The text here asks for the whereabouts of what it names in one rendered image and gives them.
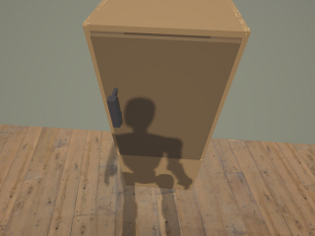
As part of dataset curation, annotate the handle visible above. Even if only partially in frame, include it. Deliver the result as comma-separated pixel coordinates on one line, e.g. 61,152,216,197
106,88,122,128

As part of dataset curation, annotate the cupboard door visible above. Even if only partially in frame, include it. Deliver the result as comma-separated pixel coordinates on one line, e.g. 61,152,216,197
91,33,241,160

